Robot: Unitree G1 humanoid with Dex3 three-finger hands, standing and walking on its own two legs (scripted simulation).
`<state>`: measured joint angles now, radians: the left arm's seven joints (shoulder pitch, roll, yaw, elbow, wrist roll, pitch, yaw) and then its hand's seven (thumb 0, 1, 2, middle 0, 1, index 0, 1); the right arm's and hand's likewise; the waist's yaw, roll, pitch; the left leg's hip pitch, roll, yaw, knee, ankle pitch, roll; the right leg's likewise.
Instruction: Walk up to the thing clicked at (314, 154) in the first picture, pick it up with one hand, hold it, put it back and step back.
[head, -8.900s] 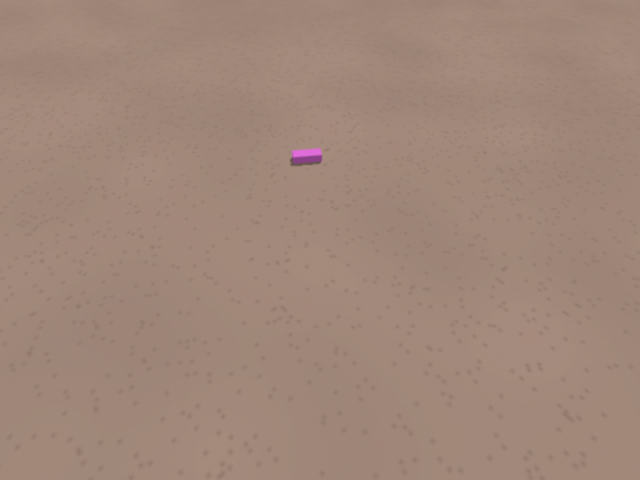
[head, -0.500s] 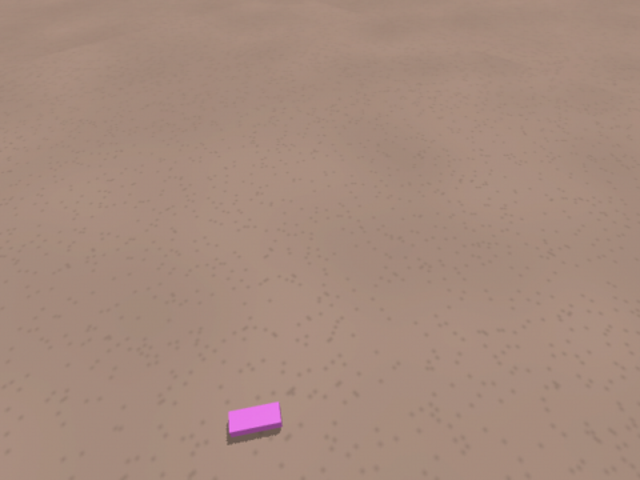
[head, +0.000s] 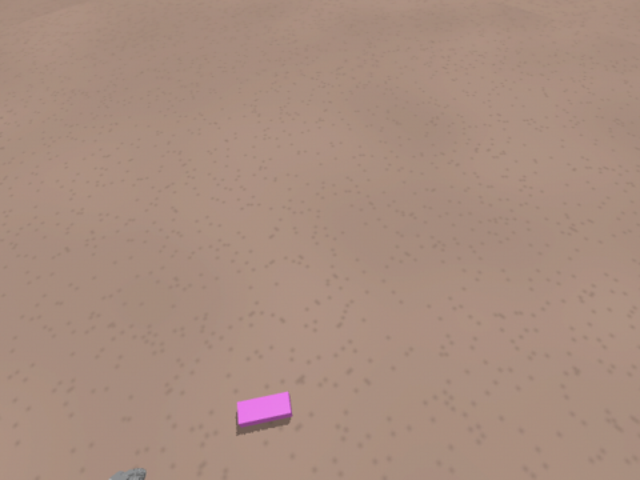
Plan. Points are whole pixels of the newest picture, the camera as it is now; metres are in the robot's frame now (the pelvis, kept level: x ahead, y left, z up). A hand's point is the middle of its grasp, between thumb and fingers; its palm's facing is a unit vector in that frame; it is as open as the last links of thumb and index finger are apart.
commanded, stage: walk up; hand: left
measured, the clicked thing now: (264, 409) +0.41 +0.22 -0.75
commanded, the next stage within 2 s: none
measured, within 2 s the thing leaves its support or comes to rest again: neither
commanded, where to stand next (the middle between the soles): +0.00 -0.01 m, yaw -2 degrees
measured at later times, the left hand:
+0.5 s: hand out of the picture +0.10 +0.28 -0.15, palm faces -0.04 -0.94 -0.33, open 7.4 cm
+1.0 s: hand out of the picture +0.07 +0.25 -0.14, palm faces -0.01 -0.95 -0.32, open 7.4 cm
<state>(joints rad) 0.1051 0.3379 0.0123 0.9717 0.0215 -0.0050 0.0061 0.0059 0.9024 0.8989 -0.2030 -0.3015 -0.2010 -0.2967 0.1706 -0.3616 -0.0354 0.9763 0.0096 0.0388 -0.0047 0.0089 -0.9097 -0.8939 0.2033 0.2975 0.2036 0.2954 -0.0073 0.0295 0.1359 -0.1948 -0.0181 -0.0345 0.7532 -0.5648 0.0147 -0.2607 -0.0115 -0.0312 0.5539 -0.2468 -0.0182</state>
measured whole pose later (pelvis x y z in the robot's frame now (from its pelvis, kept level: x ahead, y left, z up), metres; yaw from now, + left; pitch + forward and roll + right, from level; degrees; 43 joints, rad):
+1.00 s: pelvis -0.02 +0.00 +0.01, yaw -1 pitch -2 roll +1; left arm 0.10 0.34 0.04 1.08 0.02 0.03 -0.03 0.01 0.90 0.90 -0.20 -0.30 -0.20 -0.30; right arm 0.11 -0.36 -0.02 1.08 -0.01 0.00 0.01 0.01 -0.91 -0.89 0.20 0.30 0.20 0.30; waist 0.01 -0.01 0.08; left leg -0.12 0.03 -0.01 0.38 -0.23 -0.03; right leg -0.23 -0.01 -0.01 0.40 -0.14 -0.01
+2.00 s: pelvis -0.08 -0.01 -0.01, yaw -4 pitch -1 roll +0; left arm 0.20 0.42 0.09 0.89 0.04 0.05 -0.07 0.01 0.90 0.90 -0.20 -0.30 -0.20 -0.30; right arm 0.29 -0.39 -0.06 0.87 -0.07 -0.02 0.02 0.01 -0.90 -0.89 0.21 0.30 0.21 0.30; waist -0.01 -0.05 0.08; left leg -0.30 0.07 0.00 0.70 -0.38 0.01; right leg -0.30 0.02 0.04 0.81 -0.58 -0.01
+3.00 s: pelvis -0.08 -0.02 +0.00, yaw -1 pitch -2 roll +2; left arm 0.39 0.40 0.08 0.82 0.05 -0.03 -0.04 0.01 0.90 0.90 -0.21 -0.30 -0.20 -0.30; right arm 0.32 -0.44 -0.07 0.91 -0.03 0.01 0.04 0.01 -0.91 -0.89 0.20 0.30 0.20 0.30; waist 0.06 0.00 0.08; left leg -0.36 -0.03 -0.03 0.82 -0.45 0.00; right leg -0.17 -0.04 -0.06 0.56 -0.35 -0.05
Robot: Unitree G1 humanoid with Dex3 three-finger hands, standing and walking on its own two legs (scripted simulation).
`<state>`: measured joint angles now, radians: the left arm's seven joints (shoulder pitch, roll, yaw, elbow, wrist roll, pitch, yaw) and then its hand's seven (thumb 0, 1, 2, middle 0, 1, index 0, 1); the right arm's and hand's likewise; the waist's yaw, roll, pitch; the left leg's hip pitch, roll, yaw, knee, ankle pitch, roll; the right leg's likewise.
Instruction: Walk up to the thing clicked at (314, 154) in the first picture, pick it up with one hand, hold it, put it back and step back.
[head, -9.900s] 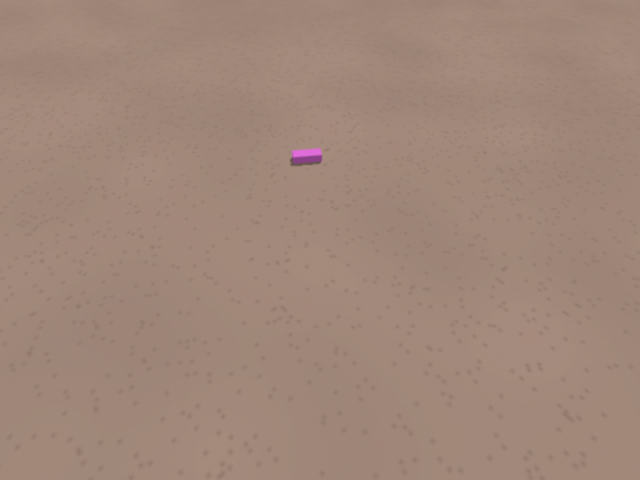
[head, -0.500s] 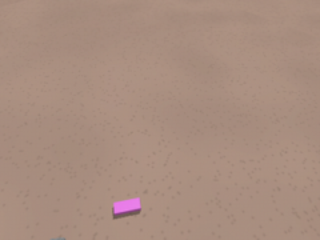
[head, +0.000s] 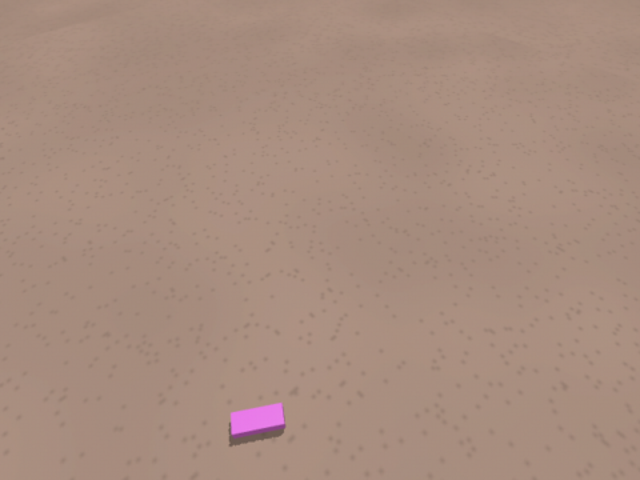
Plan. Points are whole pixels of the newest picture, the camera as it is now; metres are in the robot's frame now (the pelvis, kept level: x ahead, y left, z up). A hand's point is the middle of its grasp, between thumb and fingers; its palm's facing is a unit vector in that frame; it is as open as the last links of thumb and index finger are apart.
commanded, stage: walk up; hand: left
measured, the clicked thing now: (258, 420) +0.42 +0.23 -0.76
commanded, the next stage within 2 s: none
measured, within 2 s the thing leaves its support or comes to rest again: neither
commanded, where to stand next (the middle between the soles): +0.02 -0.01 m, yaw -1 degrees
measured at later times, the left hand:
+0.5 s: hand out of the picture +0.09 +0.25 -0.15, palm faces -0.01 -0.95 -0.33, open 7.4 cm
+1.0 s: hand out of the picture +0.03 +0.26 -0.18, palm faces -0.08 -0.94 -0.32, open 7.4 cm
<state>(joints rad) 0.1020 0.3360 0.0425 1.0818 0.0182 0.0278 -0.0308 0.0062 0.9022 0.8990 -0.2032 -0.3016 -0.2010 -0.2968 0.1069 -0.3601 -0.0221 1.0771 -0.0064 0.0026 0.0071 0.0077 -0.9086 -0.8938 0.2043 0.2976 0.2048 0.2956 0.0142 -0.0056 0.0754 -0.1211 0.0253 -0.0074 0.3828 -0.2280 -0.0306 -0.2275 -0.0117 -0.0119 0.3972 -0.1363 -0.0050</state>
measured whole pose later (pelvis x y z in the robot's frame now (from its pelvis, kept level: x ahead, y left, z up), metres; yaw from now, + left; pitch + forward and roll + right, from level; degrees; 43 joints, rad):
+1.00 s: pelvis -0.06 -0.01 -0.03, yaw -3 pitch -1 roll +0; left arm 0.20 0.42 0.09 0.89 0.04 0.05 -0.07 0.01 0.90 0.90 -0.20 -0.30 -0.20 -0.30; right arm 0.29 -0.39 -0.06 0.87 -0.07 -0.02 0.02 0.01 -0.90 -0.89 0.21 0.30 0.21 0.30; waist -0.01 -0.05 0.08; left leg -0.30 0.07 0.00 0.70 -0.38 0.01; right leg -0.30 0.02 0.04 0.81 -0.58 -0.01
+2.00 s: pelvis -0.06 -0.02 -0.01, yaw +0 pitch -2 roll +2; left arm 0.39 0.40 0.08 0.82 0.05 -0.03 -0.04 0.01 0.90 0.90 -0.21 -0.30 -0.20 -0.30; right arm 0.32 -0.44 -0.07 0.91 -0.03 0.01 0.04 0.01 -0.91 -0.89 0.20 0.30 0.20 0.30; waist 0.06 0.00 0.08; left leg -0.36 -0.03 -0.03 0.82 -0.45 0.00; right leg -0.17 -0.04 -0.06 0.56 -0.35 -0.05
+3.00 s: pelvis -0.06 -0.01 -0.01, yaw +1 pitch -4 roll +0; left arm 0.31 0.46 0.09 0.95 0.01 0.01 -0.06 0.01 0.90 0.90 -0.20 -0.30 -0.20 -0.30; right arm 0.46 -0.42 -0.07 0.98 -0.04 -0.03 0.03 0.01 -0.91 -0.89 0.21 0.30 0.21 0.30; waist -0.05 -0.04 0.06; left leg -0.03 0.02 0.04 0.42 -0.33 0.01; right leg -0.59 0.00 0.09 0.89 -0.19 0.02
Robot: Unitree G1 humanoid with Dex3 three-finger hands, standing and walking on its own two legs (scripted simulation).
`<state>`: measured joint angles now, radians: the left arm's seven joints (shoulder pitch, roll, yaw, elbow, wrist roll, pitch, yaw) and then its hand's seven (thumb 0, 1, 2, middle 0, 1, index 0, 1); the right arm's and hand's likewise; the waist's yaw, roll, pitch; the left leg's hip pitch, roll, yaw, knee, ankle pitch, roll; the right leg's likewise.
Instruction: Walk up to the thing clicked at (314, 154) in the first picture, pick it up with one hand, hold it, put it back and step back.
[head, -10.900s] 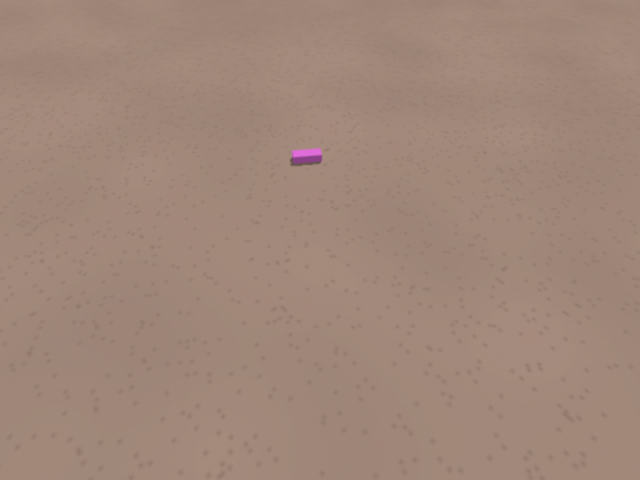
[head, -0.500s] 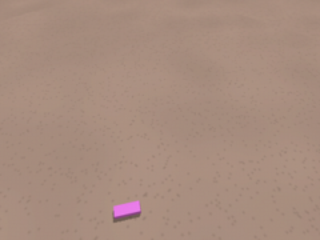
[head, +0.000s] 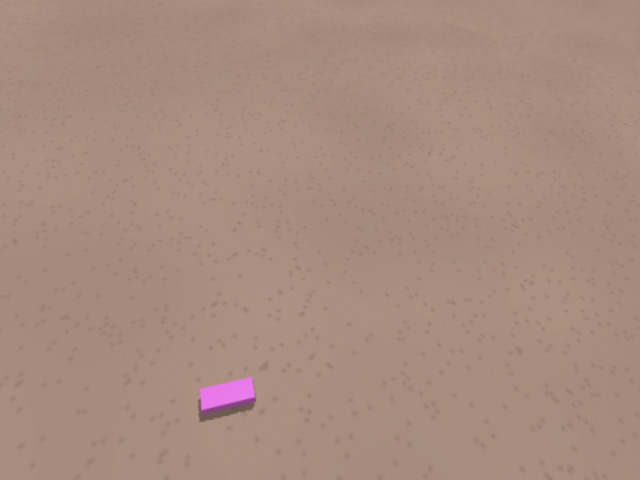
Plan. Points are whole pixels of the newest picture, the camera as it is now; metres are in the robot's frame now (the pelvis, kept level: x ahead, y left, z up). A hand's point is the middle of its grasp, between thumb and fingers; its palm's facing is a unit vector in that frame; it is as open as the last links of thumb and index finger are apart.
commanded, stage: walk up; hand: left
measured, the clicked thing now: (228, 395) +0.47 +0.26 -0.73
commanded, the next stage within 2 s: none
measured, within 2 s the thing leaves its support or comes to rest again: neither
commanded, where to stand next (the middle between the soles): +0.08 +0.00 m, yaw +2 degrees
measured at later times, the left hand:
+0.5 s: hand out of the picture +0.08 +0.29 -0.15, palm faces +0.05 -0.91 -0.41, open 7.4 cm
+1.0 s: hand out of the picture -0.01 +0.27 -0.11, palm faces +0.07 -0.91 -0.41, open 7.4 cm
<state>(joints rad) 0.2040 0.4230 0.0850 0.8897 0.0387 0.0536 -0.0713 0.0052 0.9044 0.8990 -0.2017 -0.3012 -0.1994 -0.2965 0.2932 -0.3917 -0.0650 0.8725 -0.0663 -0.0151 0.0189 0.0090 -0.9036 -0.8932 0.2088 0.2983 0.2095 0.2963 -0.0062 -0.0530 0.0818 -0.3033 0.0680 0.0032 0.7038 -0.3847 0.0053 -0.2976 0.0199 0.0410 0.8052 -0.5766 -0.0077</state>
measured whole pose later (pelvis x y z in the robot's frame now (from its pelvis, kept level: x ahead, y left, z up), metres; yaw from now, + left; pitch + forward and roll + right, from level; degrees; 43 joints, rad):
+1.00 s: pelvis +0.00 -0.01 +0.02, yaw +3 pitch -2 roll +2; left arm 0.39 0.40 0.08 0.82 0.05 -0.03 -0.04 0.01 0.90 0.90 -0.21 -0.30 -0.20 -0.30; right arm 0.32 -0.44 -0.07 0.91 -0.03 0.01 0.04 0.01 -0.91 -0.89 0.20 0.30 0.20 0.30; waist 0.06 0.00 0.08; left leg -0.36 -0.03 -0.03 0.82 -0.45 0.00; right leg -0.17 -0.04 -0.06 0.56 -0.35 -0.05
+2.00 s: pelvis +0.00 +0.00 +0.02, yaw +3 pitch -4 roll +0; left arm 0.31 0.46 0.09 0.95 0.01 0.01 -0.06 0.01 0.90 0.90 -0.20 -0.30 -0.20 -0.30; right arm 0.46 -0.42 -0.07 0.98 -0.04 -0.03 0.03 0.01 -0.91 -0.89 0.21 0.30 0.21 0.30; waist -0.05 -0.04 0.06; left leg -0.03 0.02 0.04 0.42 -0.33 0.01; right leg -0.59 0.00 0.09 0.89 -0.19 0.02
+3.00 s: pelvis +0.09 +0.01 +0.02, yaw +0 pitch -3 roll +0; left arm 0.13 0.35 -0.01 1.10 -0.01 -0.01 -0.01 0.01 0.90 0.90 -0.20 -0.30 -0.20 -0.30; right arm 0.07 -0.36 0.01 1.09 0.01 -0.01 0.02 0.01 -0.91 -0.89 0.20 0.30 0.21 0.30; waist 0.01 0.01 0.08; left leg -0.25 0.03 0.03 0.47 -0.18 0.00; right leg -0.21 -0.01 0.03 0.48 -0.22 0.02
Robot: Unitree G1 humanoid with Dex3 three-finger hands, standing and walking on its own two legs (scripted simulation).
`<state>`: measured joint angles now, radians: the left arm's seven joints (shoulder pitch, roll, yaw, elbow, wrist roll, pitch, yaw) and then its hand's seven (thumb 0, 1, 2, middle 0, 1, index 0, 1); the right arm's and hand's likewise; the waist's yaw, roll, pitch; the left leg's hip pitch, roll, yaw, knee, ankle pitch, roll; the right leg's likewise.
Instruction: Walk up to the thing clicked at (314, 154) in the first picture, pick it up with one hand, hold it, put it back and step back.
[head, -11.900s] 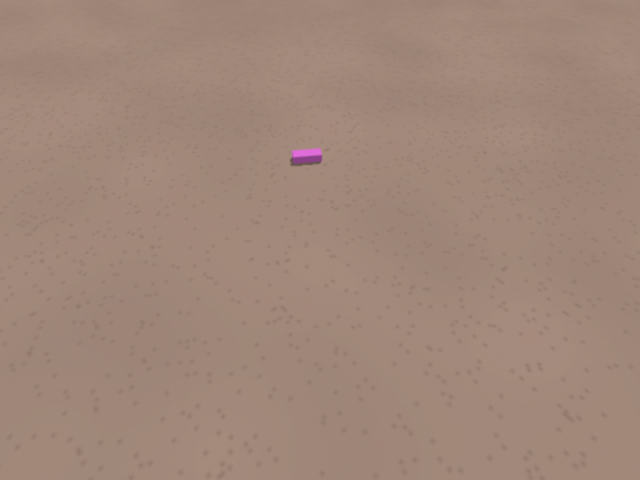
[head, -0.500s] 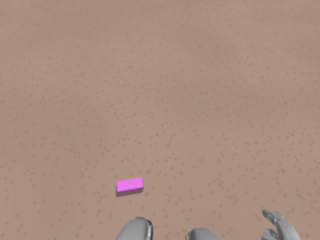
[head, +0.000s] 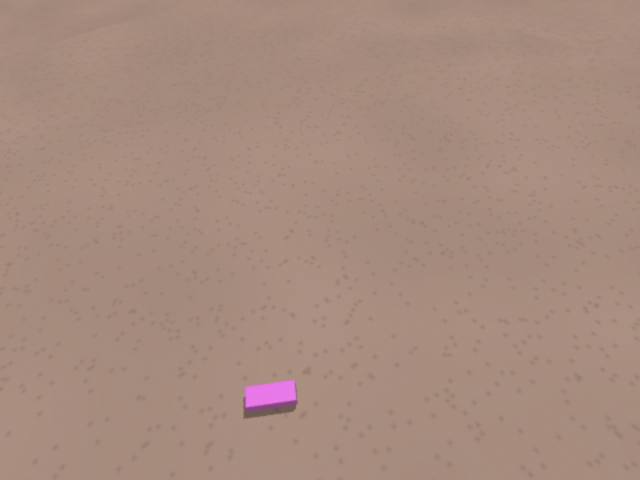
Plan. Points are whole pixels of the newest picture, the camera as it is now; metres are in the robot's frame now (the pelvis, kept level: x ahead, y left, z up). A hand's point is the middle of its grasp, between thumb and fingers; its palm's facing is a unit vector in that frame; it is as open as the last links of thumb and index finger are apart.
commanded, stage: walk up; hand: left
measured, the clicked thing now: (271, 395) +0.48 +0.24 -0.75
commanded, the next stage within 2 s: none
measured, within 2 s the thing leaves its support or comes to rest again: neither
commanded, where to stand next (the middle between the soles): +0.08 +0.01 m, yaw -1 degrees
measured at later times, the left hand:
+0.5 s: hand out of the picture +0.12 +0.26 -0.16, palm faces -0.03 -0.90 -0.44, open 7.4 cm
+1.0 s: hand out of the picture +0.05 +0.30 -0.14, palm faces -0.04 -0.92 -0.39, open 7.4 cm
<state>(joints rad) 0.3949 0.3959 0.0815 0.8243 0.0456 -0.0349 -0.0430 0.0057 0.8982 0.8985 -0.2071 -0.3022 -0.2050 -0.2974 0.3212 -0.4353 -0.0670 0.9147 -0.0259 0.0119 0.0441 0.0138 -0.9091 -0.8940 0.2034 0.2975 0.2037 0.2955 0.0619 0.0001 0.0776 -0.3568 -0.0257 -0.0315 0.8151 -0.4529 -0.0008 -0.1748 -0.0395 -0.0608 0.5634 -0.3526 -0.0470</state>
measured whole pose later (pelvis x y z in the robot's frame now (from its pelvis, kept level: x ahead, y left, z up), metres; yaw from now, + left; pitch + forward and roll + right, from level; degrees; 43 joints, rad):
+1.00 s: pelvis +0.01 +0.01 +0.00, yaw +0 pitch -4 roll +0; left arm 0.31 0.46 0.09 0.95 0.01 0.01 -0.06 0.01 0.90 0.90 -0.20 -0.30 -0.20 -0.30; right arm 0.46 -0.42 -0.07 0.98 -0.04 -0.03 0.03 0.01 -0.91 -0.89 0.21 0.30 0.21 0.30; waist -0.05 -0.04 0.06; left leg -0.03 0.02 0.04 0.42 -0.33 0.01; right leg -0.59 0.00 0.09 0.89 -0.19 0.02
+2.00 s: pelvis +0.09 +0.02 +0.00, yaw -3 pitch -3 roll +0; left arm 0.13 0.35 -0.01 1.10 -0.01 -0.01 -0.01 0.01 0.90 0.90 -0.20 -0.30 -0.20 -0.30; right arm 0.07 -0.36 0.01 1.09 0.01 -0.01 0.02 0.01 -0.91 -0.89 0.20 0.30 0.21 0.30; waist 0.01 0.01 0.08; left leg -0.25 0.03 0.03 0.47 -0.18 0.00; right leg -0.21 -0.01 0.03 0.48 -0.22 0.02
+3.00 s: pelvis +0.12 +0.01 +0.00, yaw -1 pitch -3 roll +1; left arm 0.29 0.43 0.08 0.95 0.03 0.05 -0.05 0.01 0.90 0.90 -0.20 -0.30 -0.20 -0.30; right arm 0.26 -0.38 -0.06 0.93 -0.02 -0.07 -0.01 0.01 -0.91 -0.89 0.21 0.30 0.21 0.30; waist 0.01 -0.07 0.06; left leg -0.17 0.01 0.03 0.50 -0.28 0.00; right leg -0.39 -0.02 0.06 0.94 -0.44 -0.02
